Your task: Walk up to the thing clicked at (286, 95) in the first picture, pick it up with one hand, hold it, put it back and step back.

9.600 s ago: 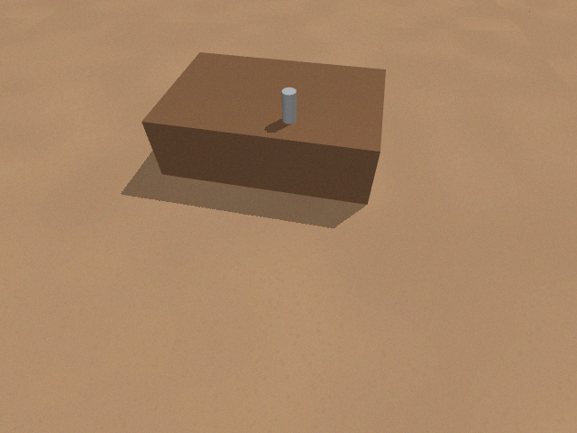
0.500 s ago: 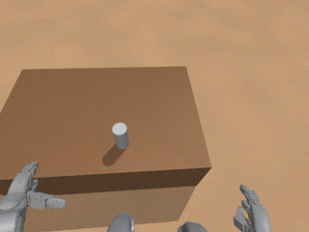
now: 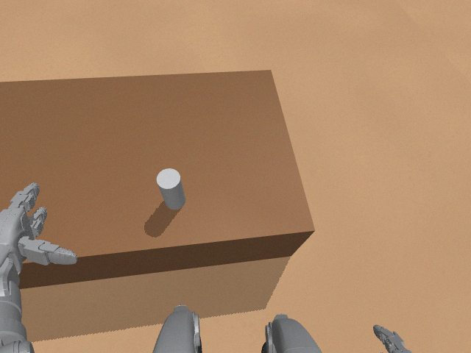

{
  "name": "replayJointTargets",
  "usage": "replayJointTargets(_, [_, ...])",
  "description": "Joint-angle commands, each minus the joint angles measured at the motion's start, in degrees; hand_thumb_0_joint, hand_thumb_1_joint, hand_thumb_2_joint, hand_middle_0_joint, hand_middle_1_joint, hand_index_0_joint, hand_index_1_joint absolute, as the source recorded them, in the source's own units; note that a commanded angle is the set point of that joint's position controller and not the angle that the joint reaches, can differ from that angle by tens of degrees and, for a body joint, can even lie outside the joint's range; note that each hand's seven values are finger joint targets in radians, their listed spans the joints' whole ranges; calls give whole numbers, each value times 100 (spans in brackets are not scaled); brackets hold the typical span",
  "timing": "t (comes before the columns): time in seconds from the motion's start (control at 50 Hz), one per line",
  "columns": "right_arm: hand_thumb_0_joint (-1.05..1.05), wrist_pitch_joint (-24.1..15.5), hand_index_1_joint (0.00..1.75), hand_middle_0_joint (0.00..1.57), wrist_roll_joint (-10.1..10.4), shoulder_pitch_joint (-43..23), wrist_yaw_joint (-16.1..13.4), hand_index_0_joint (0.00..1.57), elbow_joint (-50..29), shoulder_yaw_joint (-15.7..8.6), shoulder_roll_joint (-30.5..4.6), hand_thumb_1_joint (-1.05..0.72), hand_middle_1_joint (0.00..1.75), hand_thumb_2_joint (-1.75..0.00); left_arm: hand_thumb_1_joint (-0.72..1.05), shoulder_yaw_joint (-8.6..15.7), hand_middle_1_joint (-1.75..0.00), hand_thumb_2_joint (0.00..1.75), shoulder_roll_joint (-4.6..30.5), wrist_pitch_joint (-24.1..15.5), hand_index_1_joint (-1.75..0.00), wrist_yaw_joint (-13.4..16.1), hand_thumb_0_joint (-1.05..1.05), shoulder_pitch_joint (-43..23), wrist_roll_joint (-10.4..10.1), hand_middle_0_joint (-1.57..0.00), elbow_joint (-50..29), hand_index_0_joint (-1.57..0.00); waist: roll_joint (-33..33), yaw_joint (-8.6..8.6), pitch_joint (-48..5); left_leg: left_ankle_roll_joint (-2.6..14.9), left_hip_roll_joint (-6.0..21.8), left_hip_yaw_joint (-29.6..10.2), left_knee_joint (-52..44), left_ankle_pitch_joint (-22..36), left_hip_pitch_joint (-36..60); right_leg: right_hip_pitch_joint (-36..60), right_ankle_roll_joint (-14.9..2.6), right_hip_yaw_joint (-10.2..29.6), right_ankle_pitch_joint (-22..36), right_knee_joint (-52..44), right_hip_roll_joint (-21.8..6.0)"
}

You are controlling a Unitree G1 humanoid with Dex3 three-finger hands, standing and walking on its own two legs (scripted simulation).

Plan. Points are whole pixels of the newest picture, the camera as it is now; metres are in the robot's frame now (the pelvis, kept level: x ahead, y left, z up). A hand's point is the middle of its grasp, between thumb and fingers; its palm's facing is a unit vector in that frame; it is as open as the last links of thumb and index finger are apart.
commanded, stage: go down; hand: left
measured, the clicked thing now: (172, 190) +0.53 +0.17 -0.30
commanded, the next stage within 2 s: none
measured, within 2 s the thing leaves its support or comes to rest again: neither
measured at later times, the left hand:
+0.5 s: hand (49, 187) +0.40 +0.34 -0.02, palm faces +0.14 -0.99 -0.09, open 17.2 cm
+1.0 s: hand (48, 168) +0.43 +0.34 -0.01, palm faces +0.13 -0.99 -0.06, open 17.2 cm
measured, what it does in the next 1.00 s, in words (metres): stands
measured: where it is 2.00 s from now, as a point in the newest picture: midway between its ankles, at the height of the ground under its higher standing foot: outside the picture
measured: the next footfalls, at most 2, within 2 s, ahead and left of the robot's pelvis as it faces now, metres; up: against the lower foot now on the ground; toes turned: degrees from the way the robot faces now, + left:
none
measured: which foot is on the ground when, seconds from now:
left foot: down 0.00-1.00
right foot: down 0.00-1.00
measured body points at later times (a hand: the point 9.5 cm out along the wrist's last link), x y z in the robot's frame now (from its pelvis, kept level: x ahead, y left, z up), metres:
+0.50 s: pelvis -0.01 +0.00 -0.02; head +0.13 +0.04 +0.41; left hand +0.39 +0.39 -0.01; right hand +0.06 -0.28 -0.12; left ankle +0.03 +0.12 -0.67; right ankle -0.02 -0.15 -0.67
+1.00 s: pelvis -0.01 +0.00 -0.04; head +0.15 +0.05 +0.38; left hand +0.42 +0.40 -0.01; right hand +0.05 -0.28 -0.14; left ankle +0.03 +0.12 -0.67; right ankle -0.02 -0.15 -0.67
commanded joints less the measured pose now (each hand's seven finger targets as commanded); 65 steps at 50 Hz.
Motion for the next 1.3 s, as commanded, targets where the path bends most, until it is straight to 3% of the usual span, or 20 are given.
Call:
replayJointTargets(0.0, [0, -186, 30, 20, 13, 355, -114, 20, -509, -391, -1123, -90, 30, -90, -47, 527, -1, 9, 2326, -743, -3, -30, 0, -2188, -82, -4, -841, -2, 697, -64, -1796, 132, -162, -215, -703, 1471, 2063, -111, -331, -86, 1425, -724, 234])
replayJointTargets(0.06, [0, -144, 30, 20, -19, 339, -122, 20, -469, -345, -1114, -89, 30, -90, -46, 568, -2, 7, 2374, -906, -3, -141, 0, -2234, -80, -5, -236, -3, 657, -88, -1708, 129, -187, -199, -700, 998, 1824, -228, -338, -67, 1110, -747, 222])
replayJointTargets(0.1, [0, -116, 30, 20, -34, 369, -102, 20, -480, -314, -1139, -89, 30, -90, -43, 501, -1, 7, 2401, -985, -2, -254, 0, -2421, -97, -5, -62, -3, 630, -119, -1806, 147, -189, -169, -629, 1036, 1779, -244, -341, -41, 1163, -740, 202])
replayJointTargets(0.18, [0, -63, 30, 20, -53, 410, -54, 20, -481, -254, -1160, -89, 30, -90, -47, 609, -1, 6, 2557, -1084, -3, -415, 0, -2561, -142, -6, 363, -4, 714, -119, -2024, 150, -178, -204, -479, 1210, 1766, -359, -331, -61, 1259, -646, 210])
replayJointTargets(0.34, [0, 42, 30, 20, -80, 448, 13, 20, -495, -169, -1228, -90, 30, -90, -47, 845, -1, 7, 3088, -1389, -3, -565, 0, -3130, -189, -6, 215, -3, 1002, -85, -2494, 133, -137, -270, -192, 1786, 1878, -602, -343, -107, 1556, -334, 229])
replayJointTargets(0.38, [0, 71, 30, 20, -92, 493, 20, 20, -481, -178, -1248, -90, 30, -90, -46, 813, -1, 8, 2987, -1407, -3, -607, 0, -3144, -211, -5, 323, -3, 980, -144, -2574, 137, -125, -295, -114, 1894, 1900, -698, -337, -116, 1616, -284, 232])
replayJointTargets(0.46, [0, 111, 30, 20, -100, 538, 17, 20, -452, -197, -1301, -91, 30, -90, -56, 966, -3, 10, 3189, -1465, -7, -656, 0, -3235, -245, -7, 252, -3, 1113, -115, -2738, 100, -114, -364, -52, 1956, 1955, -821, -363, -162, 1565, -175, 263])
replayJointTargets(0.48, [0, 120, 30, 20, -96, 549, 24, 20, -454, -160, -1260, -90, 30, -90, -48, 911, -1, 8, 3075, -1441, -3, -662, 0, -3163, -251, -6, 423, -3, 961, -160, -2710, 133, -114, -343, -6, 2014, 1889, -774, -345, -150, 1673, -188, 257])
replayJointTargets(0.52, [0, 139, 30, 20, -92, 585, 30, 20, -442, -134, -1261, -91, 30, -90, -44, 989, -1, 8, 3203, -1461, -3, -673, 0, -3233, -275, -6, 314, -3, 882, -137, -2727, 166, -133, -319, 77, 2086, 1722, -654, -318, -111, 1832, -178, 249])
replayJointTargets(0.64, [0, 170, 30, 20, -96, 620, 37, 20, -393, -131, -1263, -91, 30, -90, -46, 1040, -1, 7, 3244, -1482, -3, -734, 0, -3302, -281, -6, 444, -3, 994, -194, -2743, 131, -104, -419, 143, 2175, 1818, -974, -343, -181, 1692, -62, 276])
replayJointTargets(0.66, [0, 164, 30, 20, -105, 644, 57, 20, -388, -129, -1291, -91, 30, -90, -46, 1081, -1, 8, 3286, -1510, -3, -740, 0, -3474, -307, -6, 310, -3, 1072, -189, -2823, 107, -85, -473, 163, 2397, 1873, -1028, -355, -211, 1772, 38, 271])
replayJointTargets(0.72, [0, 183, 30, 20, -127, 675, 62, 20, -359, -131, -1309, -91, 30, -90, -45, 1027, -1, 6, 3303, -1549, -3, -792, 0, -3639, -284, -6, 435, -3, 1221, -243, -2736, 83, -58, -511, 174, 2262, 1955, -1320, -370, -229, 1533, 71, 290])
replayJointTargets(0.8, [0, 201, 30, 20, -155, 728, 92, 20, -352, -72, -1300, -91, 30, -90, -46, 1077, -1, 7, 3441, -1587, -3, -841, 0, -3819, -279, -6, 503, -3, 1238, -257, -2867, 101, -60, -530, 320, 2458, 1852, -1332, -361, -225, 1696, 182, 278])
replayJointTargets(0.86, [0, 208, 30, 20, -150, 710, 94, 20, -414, -76, -1313, -90, 30, -90, -44, 1007, -2, 7, 3456, -1603, -4, -864, 0, -4087, -270, -6, 539, -3, 1079, -330, -2747, 152, -99, -433, 316, 1746, 1559, -1268, -357, -151, 1448, 84, 284])
replayJointTargets(0.9, [0, 211, 30, 20, -142, 705, 101, 20, -410, -35, -1296, -91, 30, -90, -46, 1090, -2, 7, 3566, -1613, -4, -868, 0, -4120, -278, -6, 600, -3, 1021, -328, -2774, 171, -113, -431, 355, 1639, 1381, -1253, -350, -137, 1423, 112, 275])
replayJointTargets(1.1, [0, 253, 30, 20, -163, 816, 153, 20, -427, 29, -1348, -90, 30, -90, -45, 1132, -3, 9, 3802, -1610, -5, -944, 0, -4426, -262, -5, 645, -3, 1471, -361, -2990, 93, -68, -577, 501, 1988, 1602, -1650, -391, -234, 1388, 344, 288])
replayJointTargets(1.14, [0, 264, 30, 20, -147, 790, 144, 20, -451, 53, -1327, -90, 30, -90, -47, 1124, -3, 8, 3867, -1594, -4, -932, 0, -4412, -246, -6, 668, -3, 1290, -345, -2934, 145, -89, -509, 508, 1749, 1441, -1534, -371, -185, 1357, 275, 291])
replayJointTargets(1.16, [0, 274, 30, 20, -140, 794, 149, 20, -455, 48, -1327, -91, 30, -90, -49, 1136, -3, 8, 3829, -1590, -5, -939, 0, -4471, -261, -6, 713, -3, 1272, -423, -2894, 145, -91, -518, 494, 1640, 1356, -1534, -373, -180, 1325, 268, 295])
replayJointTargets(1.28, [0, 288, 30, 20, -132, 828, 152, 20, -469, 68, -1343, -91, 30, -90, -47, 1169, -4, 8, 3958, -1559, -5, -943, 0, -4546, -259, -6, 663, -4, 1216, -412, -3015, 180, -111, -499, 571, 1638, 1239, -1405, -350, -151, 1414, 274, 293])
